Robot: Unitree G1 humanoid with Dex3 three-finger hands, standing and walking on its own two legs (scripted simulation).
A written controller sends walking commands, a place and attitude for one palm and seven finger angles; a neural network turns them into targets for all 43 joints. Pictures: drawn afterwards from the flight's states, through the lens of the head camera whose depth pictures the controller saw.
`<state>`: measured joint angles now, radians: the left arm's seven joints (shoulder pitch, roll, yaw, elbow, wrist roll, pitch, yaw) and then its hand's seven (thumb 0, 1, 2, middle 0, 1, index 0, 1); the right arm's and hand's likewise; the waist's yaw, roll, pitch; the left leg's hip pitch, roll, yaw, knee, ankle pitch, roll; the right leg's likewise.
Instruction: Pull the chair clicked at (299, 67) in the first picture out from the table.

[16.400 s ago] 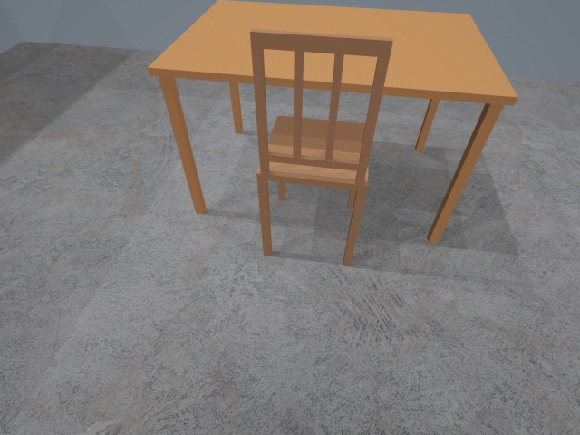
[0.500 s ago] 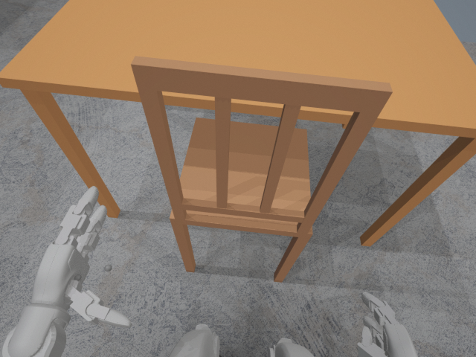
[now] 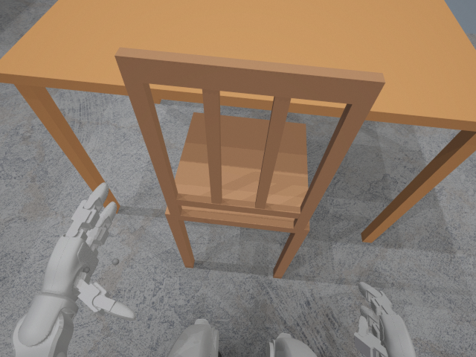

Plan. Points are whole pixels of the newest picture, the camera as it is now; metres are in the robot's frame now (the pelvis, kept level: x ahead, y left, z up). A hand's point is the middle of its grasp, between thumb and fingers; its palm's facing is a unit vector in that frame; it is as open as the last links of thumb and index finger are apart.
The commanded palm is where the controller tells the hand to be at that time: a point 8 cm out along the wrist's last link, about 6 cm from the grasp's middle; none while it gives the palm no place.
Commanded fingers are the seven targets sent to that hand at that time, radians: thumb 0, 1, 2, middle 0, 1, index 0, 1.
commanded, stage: aim the fingers beside a spindle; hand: left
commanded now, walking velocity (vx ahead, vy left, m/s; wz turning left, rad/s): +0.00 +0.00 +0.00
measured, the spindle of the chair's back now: (214, 157) +0.47 +0.07 +0.03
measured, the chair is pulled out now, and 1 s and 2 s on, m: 0.00 0.00 0.00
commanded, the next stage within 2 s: none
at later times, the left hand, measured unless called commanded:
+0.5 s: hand (128, 248) +0.28 +0.19 +0.01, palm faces -0.08 -1.00 -0.04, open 16.9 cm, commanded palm +0.27 +0.25 +0.01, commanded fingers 0.00 -0.50 0.30 -0.06 -0.08 -0.06 -0.08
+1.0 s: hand (147, 232) +0.32 +0.17 +0.00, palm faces -0.08 -1.00 -0.05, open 16.9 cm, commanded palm +0.30 +0.22 -0.01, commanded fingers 0.00 -0.50 0.30 -0.06 -0.08 -0.06 -0.08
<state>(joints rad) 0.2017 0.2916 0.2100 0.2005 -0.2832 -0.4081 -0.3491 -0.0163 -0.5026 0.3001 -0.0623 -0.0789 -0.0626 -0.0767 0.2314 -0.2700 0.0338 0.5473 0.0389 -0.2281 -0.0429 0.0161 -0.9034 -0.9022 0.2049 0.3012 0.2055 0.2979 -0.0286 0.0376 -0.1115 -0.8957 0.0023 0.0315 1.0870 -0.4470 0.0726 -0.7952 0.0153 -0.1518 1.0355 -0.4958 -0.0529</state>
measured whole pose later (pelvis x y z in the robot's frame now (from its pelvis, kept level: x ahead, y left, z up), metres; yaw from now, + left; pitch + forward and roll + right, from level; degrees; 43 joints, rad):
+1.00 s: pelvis -0.01 +0.00 -0.03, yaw -1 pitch +19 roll -3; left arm -0.05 0.25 0.16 0.35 -0.22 -0.45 -0.24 -0.02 -0.50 0.30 -0.06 -0.08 -0.06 -0.08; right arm 0.23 -0.27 0.02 0.56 0.02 -0.16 -0.01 0.02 -0.90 -0.90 0.20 0.30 0.20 0.30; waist -0.04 0.05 -0.13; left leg -1.07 0.01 0.05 1.21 -0.49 0.08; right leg -0.98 0.01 -0.14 1.18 -0.54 -0.05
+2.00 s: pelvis +0.00 -0.01 -0.03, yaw -1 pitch +20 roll -3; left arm -0.05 0.27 0.20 0.37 -0.23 -0.50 -0.27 -0.02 -0.50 0.30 -0.06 -0.08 -0.06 -0.08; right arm 0.22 -0.27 0.02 0.58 0.02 -0.14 -0.02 0.01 -0.91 -0.90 0.20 0.30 0.20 0.30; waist -0.04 0.04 -0.14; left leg -1.09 0.02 0.04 1.23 -0.50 0.07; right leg -1.00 0.02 -0.14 1.19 -0.55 -0.07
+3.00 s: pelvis +0.00 +0.01 -0.03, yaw -1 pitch +21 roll -4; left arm -0.04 0.25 0.14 0.34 -0.21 -0.49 -0.23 -0.02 -0.50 0.30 -0.06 -0.08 -0.06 -0.08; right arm 0.22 -0.27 0.03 0.58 0.02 -0.12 -0.02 0.01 -0.91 -0.90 0.20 0.30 0.20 0.30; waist -0.03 0.04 -0.15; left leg -1.09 0.01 0.04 1.22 -0.50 0.08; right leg -0.99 0.01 -0.14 1.18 -0.55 -0.05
